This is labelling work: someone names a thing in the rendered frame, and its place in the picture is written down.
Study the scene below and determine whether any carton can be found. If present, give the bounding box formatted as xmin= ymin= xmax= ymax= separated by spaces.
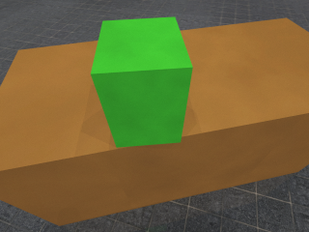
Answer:
xmin=91 ymin=16 xmax=193 ymax=148

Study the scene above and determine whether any pedestal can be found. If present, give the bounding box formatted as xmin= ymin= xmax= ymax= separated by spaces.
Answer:
xmin=0 ymin=17 xmax=309 ymax=226

